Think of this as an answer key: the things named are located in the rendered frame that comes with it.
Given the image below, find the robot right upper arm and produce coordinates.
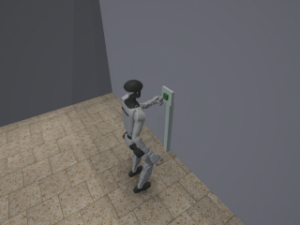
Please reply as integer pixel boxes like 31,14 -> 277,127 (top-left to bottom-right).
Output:
131,109 -> 146,143

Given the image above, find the right robot forearm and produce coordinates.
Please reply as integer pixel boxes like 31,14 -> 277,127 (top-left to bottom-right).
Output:
135,137 -> 155,158

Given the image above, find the panel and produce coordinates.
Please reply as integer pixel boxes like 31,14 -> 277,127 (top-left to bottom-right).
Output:
161,85 -> 174,153

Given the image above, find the robot left upper arm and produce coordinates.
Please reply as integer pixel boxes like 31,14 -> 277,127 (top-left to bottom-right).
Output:
121,94 -> 129,101

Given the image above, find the robot right hand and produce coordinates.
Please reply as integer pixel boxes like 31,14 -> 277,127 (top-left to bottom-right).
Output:
150,153 -> 163,166

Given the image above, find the robot left hand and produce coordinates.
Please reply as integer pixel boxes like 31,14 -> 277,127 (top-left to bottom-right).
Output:
152,96 -> 163,106

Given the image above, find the robot left foot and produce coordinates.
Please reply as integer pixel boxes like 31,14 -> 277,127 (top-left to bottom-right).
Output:
128,166 -> 143,177

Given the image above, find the humanoid robot torso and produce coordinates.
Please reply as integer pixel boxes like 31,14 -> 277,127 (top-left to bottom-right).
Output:
122,97 -> 143,150

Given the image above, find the left robot forearm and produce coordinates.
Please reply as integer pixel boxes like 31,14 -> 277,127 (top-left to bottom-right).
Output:
139,99 -> 154,109

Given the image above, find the button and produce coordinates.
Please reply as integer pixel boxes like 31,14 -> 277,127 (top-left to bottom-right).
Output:
163,93 -> 169,100

